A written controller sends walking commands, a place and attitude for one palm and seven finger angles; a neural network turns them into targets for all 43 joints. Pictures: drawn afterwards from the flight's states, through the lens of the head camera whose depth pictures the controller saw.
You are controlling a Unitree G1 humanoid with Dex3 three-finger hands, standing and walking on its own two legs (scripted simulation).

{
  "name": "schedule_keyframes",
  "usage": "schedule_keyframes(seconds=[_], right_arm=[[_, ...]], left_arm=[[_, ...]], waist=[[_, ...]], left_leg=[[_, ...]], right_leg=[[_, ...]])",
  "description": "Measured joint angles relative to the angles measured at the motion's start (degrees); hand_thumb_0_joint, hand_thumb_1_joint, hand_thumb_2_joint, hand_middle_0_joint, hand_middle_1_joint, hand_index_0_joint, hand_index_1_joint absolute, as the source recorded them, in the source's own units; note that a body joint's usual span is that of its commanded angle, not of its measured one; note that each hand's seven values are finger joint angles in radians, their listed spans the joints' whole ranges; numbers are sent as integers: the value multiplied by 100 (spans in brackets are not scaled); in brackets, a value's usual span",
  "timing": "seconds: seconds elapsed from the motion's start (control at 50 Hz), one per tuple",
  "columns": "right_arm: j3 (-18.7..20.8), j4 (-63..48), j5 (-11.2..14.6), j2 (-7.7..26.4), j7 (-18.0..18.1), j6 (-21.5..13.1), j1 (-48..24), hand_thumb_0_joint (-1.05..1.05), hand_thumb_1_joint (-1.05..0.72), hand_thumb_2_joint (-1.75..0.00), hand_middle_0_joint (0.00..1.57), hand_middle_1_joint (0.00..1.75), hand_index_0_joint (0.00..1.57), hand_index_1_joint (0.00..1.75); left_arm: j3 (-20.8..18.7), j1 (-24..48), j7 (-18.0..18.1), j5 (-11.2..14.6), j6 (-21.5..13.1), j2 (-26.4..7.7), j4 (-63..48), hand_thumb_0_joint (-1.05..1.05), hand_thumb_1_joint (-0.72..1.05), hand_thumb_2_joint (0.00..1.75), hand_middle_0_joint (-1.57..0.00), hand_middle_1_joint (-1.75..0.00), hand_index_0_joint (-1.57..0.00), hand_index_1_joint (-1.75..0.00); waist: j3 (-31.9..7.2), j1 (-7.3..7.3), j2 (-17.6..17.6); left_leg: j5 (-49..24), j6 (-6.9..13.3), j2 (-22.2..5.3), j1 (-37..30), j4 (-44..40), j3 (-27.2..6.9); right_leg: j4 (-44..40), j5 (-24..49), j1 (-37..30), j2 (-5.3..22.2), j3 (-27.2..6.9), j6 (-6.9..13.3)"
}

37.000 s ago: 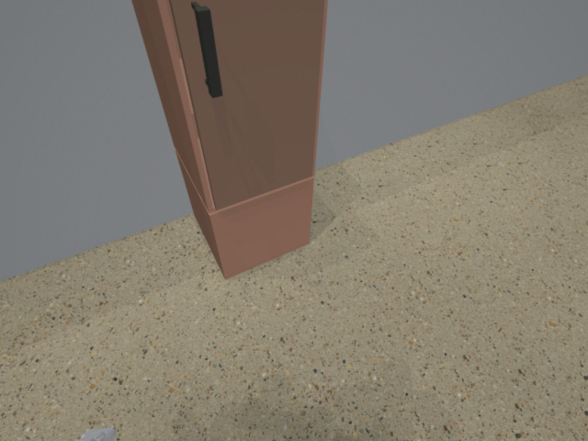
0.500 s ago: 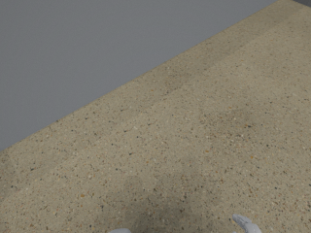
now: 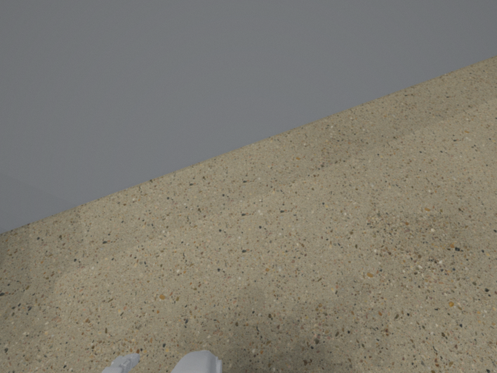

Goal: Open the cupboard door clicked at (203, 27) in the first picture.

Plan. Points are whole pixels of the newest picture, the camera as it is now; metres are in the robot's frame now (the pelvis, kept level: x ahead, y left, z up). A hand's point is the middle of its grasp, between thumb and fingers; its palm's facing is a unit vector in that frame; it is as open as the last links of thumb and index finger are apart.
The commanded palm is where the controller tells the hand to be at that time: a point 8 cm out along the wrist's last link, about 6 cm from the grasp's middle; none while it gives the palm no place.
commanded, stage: turn to face it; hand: left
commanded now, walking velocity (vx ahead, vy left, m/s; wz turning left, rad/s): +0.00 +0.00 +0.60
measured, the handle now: out of the picture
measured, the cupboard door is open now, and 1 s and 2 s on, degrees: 49 49 49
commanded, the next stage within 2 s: take the last steps up to it in 1.96 s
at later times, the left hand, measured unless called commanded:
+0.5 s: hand out of the picture +0.06 +0.23 -0.16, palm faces +0.30 -0.90 -0.30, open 7.4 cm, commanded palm none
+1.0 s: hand out of the picture -0.02 +0.23 -0.18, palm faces +0.60 -0.77 -0.24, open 7.4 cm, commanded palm none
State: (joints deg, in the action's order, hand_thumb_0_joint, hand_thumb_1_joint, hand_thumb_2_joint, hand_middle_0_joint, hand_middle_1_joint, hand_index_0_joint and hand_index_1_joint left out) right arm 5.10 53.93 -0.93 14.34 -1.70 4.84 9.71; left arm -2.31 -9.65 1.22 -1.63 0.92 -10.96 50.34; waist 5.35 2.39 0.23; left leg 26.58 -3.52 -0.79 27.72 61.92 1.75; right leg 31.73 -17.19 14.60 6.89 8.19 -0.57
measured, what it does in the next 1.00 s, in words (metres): steps on the spot, turning left: left foot, then right foot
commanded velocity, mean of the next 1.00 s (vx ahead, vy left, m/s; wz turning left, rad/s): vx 0.00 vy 0.00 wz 0.60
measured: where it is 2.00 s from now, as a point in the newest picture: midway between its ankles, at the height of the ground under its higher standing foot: outside the picture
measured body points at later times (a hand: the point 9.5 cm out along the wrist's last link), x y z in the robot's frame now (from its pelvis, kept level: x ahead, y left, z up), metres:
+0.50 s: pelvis +0.02 -0.01 -0.01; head +0.08 -0.01 +0.43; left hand +0.04 +0.27 -0.14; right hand +0.17 -0.24 -0.16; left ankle -0.01 +0.13 -0.73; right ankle +0.05 -0.13 -0.74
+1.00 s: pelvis +0.04 +0.01 +0.00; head +0.08 +0.06 +0.44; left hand -0.05 +0.27 -0.16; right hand +0.28 -0.14 -0.13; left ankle -0.01 +0.09 -0.74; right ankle +0.10 -0.14 -0.66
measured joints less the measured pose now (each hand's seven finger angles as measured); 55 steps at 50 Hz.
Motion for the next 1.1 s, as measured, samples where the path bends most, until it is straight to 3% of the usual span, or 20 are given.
schedule_keyframes(seconds=[0.1, 0.14, 0.16, 0.18, 0.22, 0.3, 0.36, 0.46, 0.48, 0.52, 0.58, 0.62, 0.68, 0.76, 0.82, 0.84, 0.88, 0.94, 1.0, 1.1], right_arm=[[-85, -53, 37, -87, -35, -58, -104, 1, -91, -90, 20, 30, 19, 29], [-116, -111, 36, -96, -44, -106, -158, 1, -91, -90, 20, 30, 19, 29], [-127, -170, 25, -63, -55, -155, -151, 1, -91, -90, 20, 30, 19, 29], [-116, -190, 5, -88, -40, -210, -186, 1, -91, -90, 20, 30, 19, 30], [-140, -222, -23, -168, 9, -291, -228, 1, -91, -90, 20, 30, 19, 30], [-182, -229, -47, -236, 132, -344, -128, 1, -91, -90, 20, 30, 20, 30], [-197, -180, -66, -224, 150, -316, -67, 1, -91, -90, 20, 30, 20, 30], [-147, -117, -52, -170, 133, -199, -2, 1, -90, -90, 20, 30, 20, 30], [-126, -125, -27, -155, 124, -172, 24, 1, -90, -90, 20, 30, 20, 30], [-54, -82, -3, -66, 109, -105, -36, 1, -90, -90, 20, 30, 20, 30], [6, -10, -12, 20, 61, -17, -140, 1, -91, -90, 20, 30, 20, 30], [5, -2, -4, 17, 26, 0, -190, 1, -91, -90, 20, 30, 20, 30], [-33, -17, 14, -42, -12, -9, -240, 1, -91, -90, 20, 30, 19, 30], [-106, -43, 34, -108, -36, -52, -369, 1, -91, -90, 20, 30, 19, 29], [-159, -154, 19, -114, -50, -148, -444, 1, -91, -90, 20, 30, 19, 29], [-151, -196, -2, -124, -44, -212, -467, 1, -91, -90, 20, 30, 19, 30], [-173, -255, -8, -177, -5, -304, -489, 1, -91, -90, 20, 30, 19, 30], [-200, -292, -26, -225, 107, -359, -369, 1, -91, -90, 20, 30, 20, 30], [-226, -235, -39, -239, 157, -359, -235, 1, -91, -90, 20, 30, 20, 30], [-218, -114, -57, -249, 143, -311, -14, 1, -90, -90, 20, 30, 20, 30]], left_arm=[[18, -74, -56, -10, -44, -5, 62, 0, 91, 89, -21, -30, -20, -30], [-11, -138, -78, 13, -32, -51, 91, 0, 91, 89, -21, -30, -20, -30], [-31, -210, -93, 37, -4, -67, 84, 0, 91, 89, -21, -30, -20, -30], [-62, -218, -99, 59, 50, -125, 112, 0, 91, 89, -21, -30, -20, -30], [-123, -175, -71, 54, 199, -256, 198, 1, 91, 89, -21, -30, -20, -30], [-206, -51, -77, 69, 281, -366, 311, 1, 91, 89, -20, -30, -20, -30], [-213, 17, -94, 87, 243, -365, 234, 1, 91, 90, -20, -30, -19, -30], [-173, 73, -102, 106, 105, -310, 48, 1, 91, 90, -20, -30, -19, -30], [-161, 42, -95, 87, 44, -309, -5, 1, 91, 90, -20, -30, -19, -30], [-120, 60, -53, 44, -39, -201, -16, 1, 91, 90, -20, -30, -19, -30], [-54, -21, -4, 40, -55, -54, -13, 0, 91, 89, -20, -30, -20, -30], [-21, -89, 6, 34, -44, 1, 26, 0, 91, 89, -20, -30, -20, -30], [7, -154, -6, 21, -47, 38, 81, 0, 91, 89, -20, -30, -20, -30], [2, -228, -44, 3, -86, 26, 121, 0, 91, 89, -21, -30, -20, -30], [-44, -362, -78, 39, -69, -54, 161, 0, 91, 89, -21, -30, -20, -30], [-68, -378, -95, 66, -27, -106, 189, 0, 91, 89, -21, -30, -20, -30], [-116, -322, -68, 71, 138, -225, 258, 1, 91, 89, -21, -30, -20, -30], [-185, -168, -45, 72, 269, -319, 348, 1, 91, 89, -20, -30, -20, -30], [-220, -22, -74, 71, 255, -356, 270, 1, 91, 89, -20, -30, -19, -30], [-209, 182, -90, 77, 210, -350, 86, 1, 91, 90, -20, -30, -19, -30]], waist=[[95, -93, -249], [102, -125, -294], [42, -134, -242], [29, -129, -284], [47, -162, -364], [-10, -184, -285], [-23, -194, -152], [-65, -148, 76], [-108, -155, 79], [-41, -147, 201], [32, -130, 220], [42, -95, 154], [64, -81, -21], [140, -188, -211], [126, -227, -288], [111, -209, -324], [126, -235, -395], [58, -229, -331], [20, -245, -243], [-39, -182, -70]], left_leg=[[-65, 1, -53, -588, -1597, 313], [-522, 54, -37, -905, -2394, 387], [-972, 199, -75, -1044, -2799, 339], [-1036, 367, -38, -945, -2727, 292], [-833, 474, -1, -815, -2499, 218], [-934, 388, 32, -916, -2825, -26], [-1086, 368, 47, -1024, -3076, -217], [-1033, 210, 87, -944, -2932, -584], [-947, 188, 136, -842, -2756, -637], [-124, 165, 208, -479, -1702, -669], [25, 96, 214, 29, 32, -415], [-117, 24, 125, 135, 379, -235], [-125, -40, 1, -47, -232, 23], [-129, 11, -34, -503, -1575, 271], [-947, 152, 4, -970, -2749, 420], [-1095, 374, 48, -931, -2756, 402], [-887, 587, 98, -810, -2483, 333], [-870, 584, 112, -873, -2659, 139], [-1093, 554, 134, -1030, -3033, -40], [-1262, 483, 152, -1133, -3305, -363]], right_leg=[[47, -96, -87, 263, 376, -82], [307, -255, -11, 352, 517, -153], [549, -379, 108, 358, 589, -197], [987, -814, 309, 370, 485, -299], [2071, -1379, 773, 193, 12, -379], [3018, -1027, 1283, -110, -455, -441], [2509, -906, 1208, -227, -569, -437], [693, -369, 511, -439, -539, -367], [262, -170, 342, -427, -515, -191], [357, -175, 315, -393, -351, 78], [193, -194, 87, -264, -140, 102], [-21, -128, -76, -180, -1, 78], [-212, -98, -259, -26, 226, 49], [-87, -252, -341, 153, 523, -37], [443, -559, -211, 299, 711, -159], [933, -736, -14, 349, 623, -248], [2128, -1361, 485, 219, 106, -345], [3173, -1240, 1052, -29, -369, -423], [3174, -868, 1289, -117, -599, -462], [2276, -715, 1186, -236, -748, -472]])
